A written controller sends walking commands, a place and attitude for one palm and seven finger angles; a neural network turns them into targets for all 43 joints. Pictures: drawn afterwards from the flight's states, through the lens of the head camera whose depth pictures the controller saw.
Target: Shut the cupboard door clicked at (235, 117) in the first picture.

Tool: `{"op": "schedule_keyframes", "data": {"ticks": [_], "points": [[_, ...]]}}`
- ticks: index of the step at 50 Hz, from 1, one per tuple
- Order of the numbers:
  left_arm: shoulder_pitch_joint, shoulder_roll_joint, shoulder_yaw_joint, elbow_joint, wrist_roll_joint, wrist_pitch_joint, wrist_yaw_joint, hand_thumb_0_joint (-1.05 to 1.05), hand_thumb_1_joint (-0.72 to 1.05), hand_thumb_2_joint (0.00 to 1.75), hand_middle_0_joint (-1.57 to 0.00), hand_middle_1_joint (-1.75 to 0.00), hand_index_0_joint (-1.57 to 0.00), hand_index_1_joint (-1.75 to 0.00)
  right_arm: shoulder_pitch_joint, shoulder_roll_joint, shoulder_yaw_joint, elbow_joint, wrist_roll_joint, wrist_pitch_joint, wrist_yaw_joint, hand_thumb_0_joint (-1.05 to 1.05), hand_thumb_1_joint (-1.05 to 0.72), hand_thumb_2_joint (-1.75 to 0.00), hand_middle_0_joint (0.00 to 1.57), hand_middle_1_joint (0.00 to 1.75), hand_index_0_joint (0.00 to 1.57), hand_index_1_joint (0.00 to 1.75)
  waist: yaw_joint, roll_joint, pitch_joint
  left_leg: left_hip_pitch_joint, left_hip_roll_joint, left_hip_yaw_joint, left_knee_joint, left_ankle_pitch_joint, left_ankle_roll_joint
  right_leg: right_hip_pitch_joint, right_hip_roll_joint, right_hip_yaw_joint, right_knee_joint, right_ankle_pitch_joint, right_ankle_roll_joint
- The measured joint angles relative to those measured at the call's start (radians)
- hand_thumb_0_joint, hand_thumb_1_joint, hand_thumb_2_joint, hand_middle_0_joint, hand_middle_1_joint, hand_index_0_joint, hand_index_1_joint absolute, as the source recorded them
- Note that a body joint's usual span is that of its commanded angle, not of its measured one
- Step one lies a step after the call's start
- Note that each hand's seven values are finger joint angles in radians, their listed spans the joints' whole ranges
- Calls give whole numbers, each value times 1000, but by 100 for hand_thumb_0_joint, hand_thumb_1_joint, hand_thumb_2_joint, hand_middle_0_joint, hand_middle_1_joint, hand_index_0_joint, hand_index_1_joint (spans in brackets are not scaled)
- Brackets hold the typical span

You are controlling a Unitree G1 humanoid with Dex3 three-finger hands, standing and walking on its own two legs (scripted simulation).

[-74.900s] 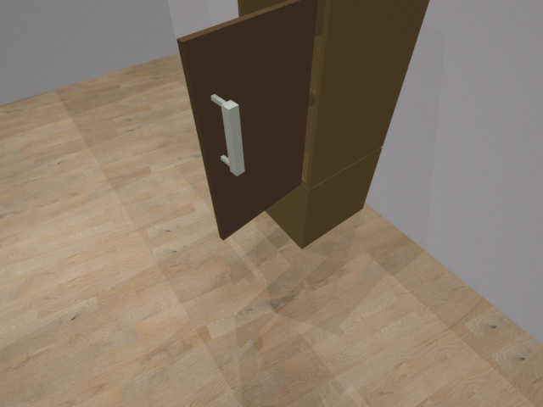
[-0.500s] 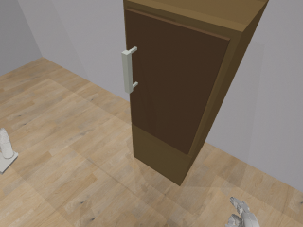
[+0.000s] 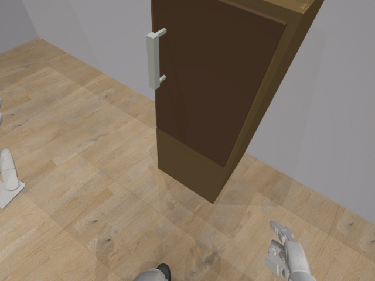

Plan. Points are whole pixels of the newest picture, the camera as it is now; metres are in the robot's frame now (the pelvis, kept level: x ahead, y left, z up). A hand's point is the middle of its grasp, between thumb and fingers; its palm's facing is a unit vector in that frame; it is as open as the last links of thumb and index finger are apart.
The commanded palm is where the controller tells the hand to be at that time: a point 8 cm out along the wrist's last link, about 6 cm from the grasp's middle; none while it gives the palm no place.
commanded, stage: step back with the hand held close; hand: left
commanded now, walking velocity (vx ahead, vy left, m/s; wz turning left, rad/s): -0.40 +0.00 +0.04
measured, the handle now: (158, 60) +0.70 +0.17 +0.05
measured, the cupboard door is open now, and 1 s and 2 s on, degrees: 0 0 0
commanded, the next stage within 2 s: stop stepping back and stand still in 0.16 s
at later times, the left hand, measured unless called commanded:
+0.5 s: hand out of the picture +0.08 +0.28 +0.16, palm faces +0.42 -0.80 -0.43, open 7.5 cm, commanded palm +0.02 +0.31 +0.19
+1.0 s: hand out of the picture +0.05 +0.29 +0.17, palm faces +0.54 -0.78 -0.33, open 7.5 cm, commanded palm -0.01 +0.31 +0.19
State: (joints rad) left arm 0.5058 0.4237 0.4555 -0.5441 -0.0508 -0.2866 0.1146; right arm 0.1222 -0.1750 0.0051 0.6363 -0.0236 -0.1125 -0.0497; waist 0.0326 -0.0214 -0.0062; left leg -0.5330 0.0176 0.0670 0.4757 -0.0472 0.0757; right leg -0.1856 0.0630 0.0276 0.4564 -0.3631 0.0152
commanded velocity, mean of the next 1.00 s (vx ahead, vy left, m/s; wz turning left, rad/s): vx -0.01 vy -0.03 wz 0.01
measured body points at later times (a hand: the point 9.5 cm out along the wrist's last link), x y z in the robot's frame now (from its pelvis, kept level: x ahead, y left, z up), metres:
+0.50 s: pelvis -0.10 +0.01 +0.01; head -0.10 +0.05 +0.46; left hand +0.06 +0.32 +0.18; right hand +0.05 -0.23 -0.06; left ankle -0.05 +0.10 -0.73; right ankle -0.11 -0.12 -0.72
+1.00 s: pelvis -0.13 +0.01 +0.00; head -0.18 +0.02 +0.45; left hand +0.01 +0.32 +0.19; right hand +0.03 -0.24 -0.07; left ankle -0.05 +0.10 -0.73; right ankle -0.15 -0.11 -0.73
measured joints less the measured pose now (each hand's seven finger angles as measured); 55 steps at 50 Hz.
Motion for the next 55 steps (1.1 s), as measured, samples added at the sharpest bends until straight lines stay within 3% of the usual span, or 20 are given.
{"op": "schedule_keyframes", "data": {"ticks": [6, 8, 11, 14, 18, 21, 27, 30, 34, 44, 49, 53, 55], "points": [[63, 67, -13, -50, -21, 19, -31, 2, 88, 90, -22, -30, -21, -30, -31, 5, 4, -42, 21, 37, 6, 1, -90, -90, 20, 30, 20, 30, -45, 45, 25, 1, 41, -34, -39, 71, -29, -19, 48, -32, 5, 47, -35], [111, 99, 1, -56, -25, 16, -29, 2, 88, 90, -22, -30, -21, -30, 4, 5, 3, -46, 26, 53, -3, 1, -90, -90, 20, 30, 20, 30, -56, 33, -5, -16, 28, -50, 24, -61, -57, -19, 42, -39, 20, 43, -45], [139, 99, 8, -26, -9, 23, -9, 2, 88, 90, -22, -30, -22, -30, 67, -12, -6, -19, 15, 77, -18, 1, -90, -90, 20, 30, 20, 30, -35, -2, -68, -41, -17, -76, 266, -250, -89, -21, 10, -21, 30, 43, -51], [84, 48, -8, 42, 7, 50, 17, 1, 88, 90, -22, -30, -22, -30, 108, -46, -16, 5, 11, 100, -38, 1, -90, -90, 20, 30, 20, 30, -17, -7, -97, 20, -23, -87, 319, -287, -98, -29, -11, -12, 27, 59, -40], [-15, -12, -51, 102, 11, 90, 39, 1, 88, 90, -22, -30, -21, -30, 130, -87, -33, 12, 29, 97, -54, 1, -91, -90, 20, 30, 20, 30, -33, 24, -75, 154, 2, -101, 125, -208, -71, -70, -21, -52, 59, 63, -14], [9, -13, -50, 90, 2, 102, 40, 2, 88, 90, -21, -30, -21, -30, 117, -61, -26, 11, 35, 84, -55, 1, -91, -90, 20, 30, 20, 30, -40, -23, -32, 171, -29, -74, 68, -166, -44, -77, -54, -29, 47, 97, 2], [93, 30, -19, 15, 13, 90, 37, 2, 88, 90, -21, -30, -21, -30, 161, 9, 18, -21, 21, -4, -48, 1, -91, -90, 20, 30, 20, 30, -61, -45, -45, 177, -37, -72, -9, -98, -37, -21, -33, -11, 15, 56, -1], [65, 20, -11, 35, 18, 78, 41, 2, 88, 90, -22, -30, -21, -30, 158, 25, 35, -7, 16, -16, -38, 1, -90, -90, 20, 30, 20, 30, -54, -33, -61, 166, -39, -70, -23, -78, -41, 14, -24, -13, -33, 73, -26], [32, -7, -28, 82, 12, 99, 41, 2, 88, 90, -21, -30, -21, -30, 140, 29, 44, 16, 16, -5, -26, 1, -90, -90, 20, 30, 20, 30, -50, -1, -62, 181, -37, -74, -41, -69, -47, 26, -23, -20, -45, 96, -29], [5, -62, -88, 115, 17, 136, 44, 2, 88, 90, -21, -30, -21, -30, 140, -19, 22, 26, 12, 31, -32, 1, -90, -90, 21, 30, 20, 30, -17, 32, -84, 152, -11, -76, 89, -214, -61, 33, -2, -34, 4, 76, -46], [-41, -65, -81, 128, 16, 115, 42, 2, 88, 90, -21, -30, -21, -30, 135, -54, 0, 29, 23, 39, -39, 1, -90, -90, 20, 30, 20, 30, -31, 39, -63, 160, -6, -83, 118, -125, -49, 39, 4, -44, 62, 34, -35], [-21, -41, -44, 133, 18, 100, 37, 2, 88, 90, -21, -30, -21, -30, 134, -38, 2, 10, 26, 27, -45, 1, -91, -90, 20, 30, 20, 30, -50, 9, -52, 185, -25, -63, 63, -114, -40, 34, -17, -24, 62, 29, -26], [-81, -23, -94, 264, 52, 101, -5, 1, 89, 90, -21, -30, -20, -30, 121, -59, -2, 46, 20, -6, -8, 1, -91, -90, 20, 30, 20, 30, -42, 28, -54, 157, -33, -65, 60, -99, -36, -1, -29, -36, 84, 35, -24]]}}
